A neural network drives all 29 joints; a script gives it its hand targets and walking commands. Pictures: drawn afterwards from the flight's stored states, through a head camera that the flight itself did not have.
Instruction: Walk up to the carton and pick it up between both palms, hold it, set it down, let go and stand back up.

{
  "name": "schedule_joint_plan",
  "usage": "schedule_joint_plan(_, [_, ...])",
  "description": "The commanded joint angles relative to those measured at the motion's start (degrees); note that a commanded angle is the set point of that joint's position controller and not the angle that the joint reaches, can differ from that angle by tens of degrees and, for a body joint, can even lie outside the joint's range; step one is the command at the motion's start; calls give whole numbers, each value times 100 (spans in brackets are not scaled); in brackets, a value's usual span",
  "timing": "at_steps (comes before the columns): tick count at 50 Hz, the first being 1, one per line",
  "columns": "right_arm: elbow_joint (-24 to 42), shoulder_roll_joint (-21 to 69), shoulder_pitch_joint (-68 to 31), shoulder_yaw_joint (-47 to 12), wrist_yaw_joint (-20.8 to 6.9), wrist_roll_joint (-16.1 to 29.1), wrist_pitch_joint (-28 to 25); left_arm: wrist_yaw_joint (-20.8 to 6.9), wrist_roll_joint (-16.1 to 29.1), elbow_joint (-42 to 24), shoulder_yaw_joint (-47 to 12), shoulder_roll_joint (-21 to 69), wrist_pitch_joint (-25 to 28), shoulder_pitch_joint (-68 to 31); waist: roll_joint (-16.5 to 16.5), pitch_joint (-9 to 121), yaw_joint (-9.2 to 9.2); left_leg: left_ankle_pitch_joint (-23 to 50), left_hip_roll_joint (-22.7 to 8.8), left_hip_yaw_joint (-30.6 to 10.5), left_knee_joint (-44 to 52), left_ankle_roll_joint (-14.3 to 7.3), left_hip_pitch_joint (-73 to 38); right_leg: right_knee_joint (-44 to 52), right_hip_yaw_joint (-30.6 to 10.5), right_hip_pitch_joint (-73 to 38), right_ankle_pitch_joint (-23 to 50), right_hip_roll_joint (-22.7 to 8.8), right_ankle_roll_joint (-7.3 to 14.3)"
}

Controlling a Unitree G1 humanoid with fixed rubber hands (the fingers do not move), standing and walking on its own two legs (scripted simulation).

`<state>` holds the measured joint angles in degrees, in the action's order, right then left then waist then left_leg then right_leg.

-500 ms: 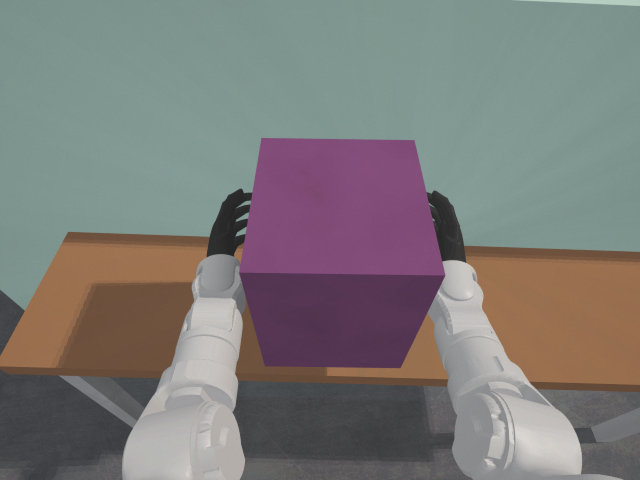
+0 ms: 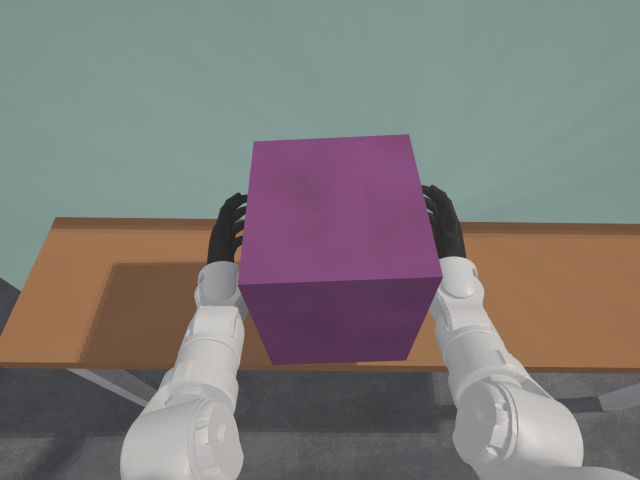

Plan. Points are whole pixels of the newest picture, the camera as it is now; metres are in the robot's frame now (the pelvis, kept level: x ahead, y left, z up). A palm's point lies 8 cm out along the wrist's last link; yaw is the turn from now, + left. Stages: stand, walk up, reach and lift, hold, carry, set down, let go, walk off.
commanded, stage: set down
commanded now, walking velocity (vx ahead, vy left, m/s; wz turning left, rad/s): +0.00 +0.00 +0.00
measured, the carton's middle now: (335, 258) +0.40 +0.02 -0.01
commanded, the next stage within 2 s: none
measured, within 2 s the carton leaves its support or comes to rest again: rests again in 0.66 s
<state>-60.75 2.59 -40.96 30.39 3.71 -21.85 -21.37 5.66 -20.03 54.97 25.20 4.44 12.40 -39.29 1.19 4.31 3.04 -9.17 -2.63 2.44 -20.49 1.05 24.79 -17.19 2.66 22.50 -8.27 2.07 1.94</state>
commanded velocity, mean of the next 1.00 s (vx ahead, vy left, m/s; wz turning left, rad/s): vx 0.00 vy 0.00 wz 0.00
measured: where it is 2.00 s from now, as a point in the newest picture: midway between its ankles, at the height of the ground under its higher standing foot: outside the picture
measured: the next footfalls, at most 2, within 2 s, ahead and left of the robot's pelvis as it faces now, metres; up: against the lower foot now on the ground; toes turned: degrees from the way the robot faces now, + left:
none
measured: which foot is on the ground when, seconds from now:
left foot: down 0.00-1.00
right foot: down 0.00-1.00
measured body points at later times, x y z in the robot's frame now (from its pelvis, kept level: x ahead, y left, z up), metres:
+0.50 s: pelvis +0.00 +0.00 -0.01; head +0.12 +0.00 +0.42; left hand +0.40 +0.16 -0.03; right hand +0.42 -0.13 -0.02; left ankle -0.01 +0.13 -0.74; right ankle -0.01 -0.10 -0.74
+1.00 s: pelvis -0.02 +0.00 -0.02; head +0.11 +0.00 +0.41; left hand +0.40 +0.16 -0.03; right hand +0.42 -0.13 -0.03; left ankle -0.01 +0.12 -0.75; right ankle -0.02 -0.10 -0.75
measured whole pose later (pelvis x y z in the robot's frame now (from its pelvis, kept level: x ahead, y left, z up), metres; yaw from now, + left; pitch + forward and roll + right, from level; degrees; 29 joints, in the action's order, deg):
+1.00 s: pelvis -0.02 +0.00 -0.02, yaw -1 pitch +24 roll -1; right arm -69.0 0.3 -46.8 35.5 4.1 -26.5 -28.6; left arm 8.2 -16.1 71.3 27.9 1.5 27.0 -46.1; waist -0.8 8.9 3.5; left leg -11.9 -3.2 3.7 -31.8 0.5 43.6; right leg -30.5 2.9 42.3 -12.0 1.4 2.0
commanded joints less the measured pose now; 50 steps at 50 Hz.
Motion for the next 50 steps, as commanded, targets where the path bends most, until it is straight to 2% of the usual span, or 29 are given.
schedule_joint_plan(1, [-57, 3220, -2901, -1550, -738, -482, -379, -470, -178, -411, -1518, 2887, 633, -3359, -100, 3803, -128, 2260, 106, 438, -143, 196, -913, -585, 103, -2606, 3181, -216, -288])
schedule_joint_plan(2, [-85, 3233, -2977, -1522, -753, -484, -373, -480, -227, -356, -1419, 2822, 651, -3236, -40, 3858, 33, 2199, 87, 442, -142, 166, -865, -605, 86, -2562, 3082, -224, -312])
schedule_joint_plan(5, [122, 3274, -3159, -1528, -771, -587, -440, -453, -201, -282, -1315, 2761, 776, -3433, 101, 4133, 122, 2012, 115, 496, -124, 118, -540, -695, 47, -2719, 3188, -242, -325])
schedule_joint_plan(7, [-35, 3206, -3052, -1448, -786, -605, -471, -401, -252, -283, -1365, 2825, 856, -3390, -64, 4152, 22, 2165, 67, 421, -159, 145, -603, -742, 43, -2556, 3276, -221, -314])
schedule_joint_plan(9, [-97, 3333, -3022, -1480, -793, -654, -517, -407, -251, -197, -1329, 2840, 940, -3350, -24, 4386, 95, 2353, 35, 459, -272, 153, -661, -791, 104, -2408, 3264, -191, -292])
schedule_joint_plan(12, [-295, 3201, -3067, -1283, -745, -744, -541, -353, -169, -223, -1414, 2759, 1089, -3674, 5, 4500, -64, 2183, 49, 435, -303, 177, -540, -821, 104, -2331, 3205, -168, -288])
schedule_joint_plan(14, [-235, 3353, -3081, -1364, -748, -820, -593, -362, -193, -82, -1325, 2739, 1169, -3573, 62, 4493, 1, 2191, 69, 446, -368, 153, -379, -899, 64, -2291, 3375, -210, -318])
schedule_joint_plan(17, [-371, 3298, -2975, -1355, -771, -754, -680, -328, -186, 22, -1385, 2797, 1301, -3491, -178, 4735, 26, 2379, 55, 440, -484, 204, -410, -928, 45, -2095, 3311, -178, -235])
schedule_joint_plan(19, [-347, 3286, -3005, -1339, -739, -774, -722, -338, -200, 128, -1400, 2757, 1355, -3507, -158, 4825, -40, 2380, 81, 430, -588, 203, -274, -1059, 0, -2204, 3654, -202, -272])
schedule_joint_plan(20, [-467, 3301, -2977, -1458, -728, -789, -750, -339, -230, 177, -1338, 2727, 1411, -3487, -78, 4746, 30, 2427, 100, 460, -604, 185, -65, -1135, -14, -2278, 3810, -224, -312])
schedule_joint_plan(21, [-509, 3333, -3009, -1398, -715, -854, -726, -364, -228, 312, -1318, 2770, 1429, -3513, -22, 4711, -40, 2190, 92, 455, -577, 180, -20, -1143, 16, -2252, 3622, -207, -318])
schedule_joint_plan(22, [-564, 3314, -2942, -1414, -717, -783, -723, -369, -259, 392, -1197, 2631, 1420, -3309, 82, 4653, 80, 2141, 91, 508, -560, 126, 57, -1143, -22, -2320, 3658, -224, -347])
schedule_joint_plan(25, [-586, 3330, -3024, -1346, -685, -899, -842, -331, -208, 379, -1330, 2803, 1572, -3521, 0, 4951, -10, 2213, 80, 452, -686, 179, 177, -1249, 17, -2115, 3671, -188, -299])
schedule_joint_plan(27, [-759, 3294, -2965, -1250, -711, -909, -859, -295, -147, 359, -1425, 2819, 1651, -3660, -120, 5033, -100, 2159, 46, 427, -743, 219, 14, -1210, 73, -1723, 3177, -121, -240])
schedule_joint_plan(29, [-723, 3261, -3163, -1317, -726, -900, -869, -313, -287, 682, -1141, 2543, 1631, -3446, 36, 4785, 114, 1861, 65, 474, -749, 157, 264, -1268, 6, -1816, 3119, -153, -264])
schedule_joint_plan(30, [-855, 3278, -3011, -1293, -721, -914, -847, -350, -263, 721, -1183, 2600, 1659, -3412, 81, 4703, 23, 1791, 74, 467, -696, 137, 311, -1285, 4, -1898, 3179, -171, -290])
schedule_joint_plan(31, [-872, 3235, -3124, -1319, -748, -883, -873, -317, -221, 675, -1231, 2592, 1669, -3567, -42, 4671, 73, 1725, 66, 459, -713, 160, 413, -1323, 31, -1838, 3010, -185, -264])
schedule_joint_plan(33, [-792, 3241, -3287, -1328, -751, -915, -882, -320, -195, 778, -1128, 2524, 1744, -3637, 132, 4697, 139, 1590, 34, 461, -772, 135, 460, -1350, 54, -1642, 2703, -141, -245])
schedule_joint_plan(34, [-869, 3176, -3197, -1166, -743, -956, -867, -344, -205, 879, -1107, 2510, 1739, -3634, 154, 4524, 3, 1456, 31, 456, -770, 124, 374, -1322, 44, -1495, 2563, -161, -269])
schedule_joint_plan(35, [-922, 3203, -3134, -1179, -754, -934, -879, -310, -189, 787, -1160, 2494, 1753, -3619, 29, 4661, 67, 1484, 59, 465, -780, 136, 420, -1281, 51, -1486, 2380, -153, -225])
schedule_joint_plan(36, [-991, 3184, -3149, -1106, -768, -953, -863, -309, -197, 805, -1195, 2621, 1752, -3627, -139, 4737, -7, 1639, 37, 469, -808, 205, 200, -1281, 113, -1231, 2321, -96, -182])
schedule_joint_plan(38, [-926, 3352, -3227, -1200, -766, -963, -862, -315, -200, 995, -1123, 2569, 1792, -3658, 59, 4747, 121, 1583, 54, 449, -941, 145, 375, -1380, 62, -1212, 2371, -97, -215])
schedule_joint_plan(41, [-981, 3153, -3177, -1074, -747, -996, -862, -323, -213, 1035, -1076, 2481, 1811, -3594, 41, 4498, -5, 1316, 56, 442, -918, 139, 517, -1383, 26, -1192, 2253, -137, -207])
schedule_joint_plan(42, [-1078, 3185, -3179, -1182, -768, -990, -832, -331, -217, 1094, -970, 2368, 1818, -3531, 125, 4531, 126, 1296, 75, 489, -925, 112, 559, -1451, 16, -1233, 2241, -139, -241])
schedule_joint_plan(46, [-1185, 3077, -3242, -992, -773, -1049, -816, -297, -242, 1298, -880, 2246, 1854, -3634, -4, 4391, 104, 985, 94, 508, -957, 87, 685, -1437, 8, -971, 1717, -157, -189])
schedule_joint_plan(47, [-1191, 3095, -3192, -842, -765, -1066, -807, -301, -137, 1111, -1006, 2266, 1863, -3903, -70, 4459, -48, 894, 78, 465, -977, 110, 553, -1452, 30, -899, 1546, -134, -179])
schedule_joint_plan(48, [-1227, 3017, -3239, -894, -755, -1057, -786, -300, -143, 1267, -931, 2229, 1842, -3789, 65, 4353, 39, 944, 74, 509, -992, 88, 572, -1460, 64, -836, 1614, -101, -176])
schedule_joint_plan(49, [-1233, 2976, -3234, -831, -743, -1059, -818, -284, -51, 1270, -1023, 2249, 1859, -3794, 111, 4498, -66, 1019, 56, 471, -1032, 100, 519, -1450, 117, -737, 1634, -82, -164])
schedule_joint_plan(50, [-1216, 3026, -3221, -910, -766, -1041, -783, -286, -170, 1257, -862, 2190, 1871, -3752, -10, 4314, 72, 884, 75, 485, -961, 74, 539, -1417, 19, -750, 1445, -123, -177])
